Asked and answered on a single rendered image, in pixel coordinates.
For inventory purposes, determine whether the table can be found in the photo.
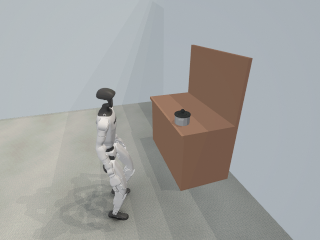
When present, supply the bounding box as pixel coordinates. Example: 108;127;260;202
150;44;253;191

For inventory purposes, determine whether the robot right foot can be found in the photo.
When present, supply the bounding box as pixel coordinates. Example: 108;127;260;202
108;210;129;221

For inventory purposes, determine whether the pot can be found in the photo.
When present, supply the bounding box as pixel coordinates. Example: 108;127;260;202
174;116;190;126

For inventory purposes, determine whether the lid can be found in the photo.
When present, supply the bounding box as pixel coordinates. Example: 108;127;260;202
174;110;191;118

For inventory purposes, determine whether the right robot forearm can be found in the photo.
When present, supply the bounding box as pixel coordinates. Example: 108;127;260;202
96;147;117;178

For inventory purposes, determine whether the robot right hand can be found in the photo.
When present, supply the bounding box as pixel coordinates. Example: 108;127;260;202
109;174;126;193

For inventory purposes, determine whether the right robot thigh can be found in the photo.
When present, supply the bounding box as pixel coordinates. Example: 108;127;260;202
103;156;127;196

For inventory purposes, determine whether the right robot upper arm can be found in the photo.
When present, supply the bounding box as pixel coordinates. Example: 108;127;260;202
95;118;110;152

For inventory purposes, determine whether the robot left hand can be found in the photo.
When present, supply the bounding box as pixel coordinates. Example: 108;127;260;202
114;138;127;150

